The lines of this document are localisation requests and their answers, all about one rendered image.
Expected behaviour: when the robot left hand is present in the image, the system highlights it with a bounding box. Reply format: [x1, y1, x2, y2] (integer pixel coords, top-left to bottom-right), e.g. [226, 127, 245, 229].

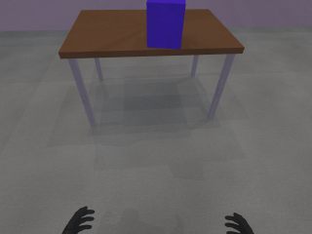
[61, 206, 95, 234]

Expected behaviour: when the carton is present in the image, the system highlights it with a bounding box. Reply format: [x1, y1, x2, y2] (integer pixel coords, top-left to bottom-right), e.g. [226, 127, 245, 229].
[146, 0, 186, 50]

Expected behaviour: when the table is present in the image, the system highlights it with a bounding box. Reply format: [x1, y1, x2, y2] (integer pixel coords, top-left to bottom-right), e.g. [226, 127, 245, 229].
[58, 9, 245, 127]

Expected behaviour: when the robot right hand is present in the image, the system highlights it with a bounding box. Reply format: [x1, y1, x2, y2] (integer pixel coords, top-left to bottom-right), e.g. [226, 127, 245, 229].
[224, 213, 254, 234]

